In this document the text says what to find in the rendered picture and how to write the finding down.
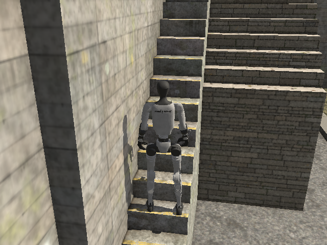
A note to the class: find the stairs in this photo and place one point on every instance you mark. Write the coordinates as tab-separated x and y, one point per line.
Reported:
180	60

